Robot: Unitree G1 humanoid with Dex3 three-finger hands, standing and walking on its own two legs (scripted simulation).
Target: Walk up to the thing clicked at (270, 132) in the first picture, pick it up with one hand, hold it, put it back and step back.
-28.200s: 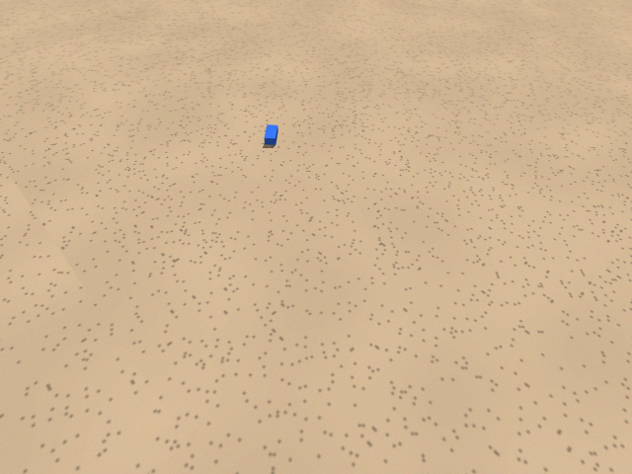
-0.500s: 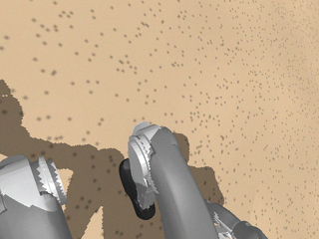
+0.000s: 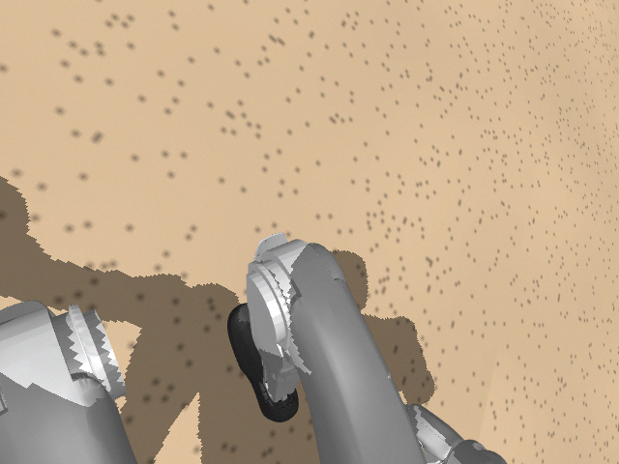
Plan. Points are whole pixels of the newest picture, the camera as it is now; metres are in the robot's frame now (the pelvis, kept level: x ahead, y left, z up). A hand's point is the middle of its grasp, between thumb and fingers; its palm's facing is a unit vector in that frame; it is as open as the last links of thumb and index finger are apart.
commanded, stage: close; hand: left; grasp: from above
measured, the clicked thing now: out of the picture +0.43 +0.30 -0.28
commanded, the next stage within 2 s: settle in 1.08 s
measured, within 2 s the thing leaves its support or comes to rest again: leaves its support in 1.58 s
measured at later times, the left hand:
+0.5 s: hand out of the picture +0.42 +0.30 -0.26, palm faces -0.44 -0.13 -0.89, open 10.0 cm
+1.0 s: hand out of the picture +0.42 +0.30 -0.26, palm faces -0.44 -0.13 -0.89, open 8.7 cm
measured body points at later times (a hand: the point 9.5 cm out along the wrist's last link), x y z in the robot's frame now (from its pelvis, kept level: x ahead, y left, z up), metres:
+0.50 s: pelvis +0.00 +0.00 +0.00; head +0.26 +0.14 +0.33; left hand +0.44 +0.30 -0.21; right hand +0.08 -0.25 -0.05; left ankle +0.06 +0.13 -0.27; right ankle +0.12 -0.13 -0.27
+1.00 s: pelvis -0.01 +0.00 +0.00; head +0.26 +0.15 +0.34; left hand +0.44 +0.30 -0.21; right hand +0.07 -0.24 -0.05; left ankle +0.06 +0.13 -0.27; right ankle +0.12 -0.13 -0.27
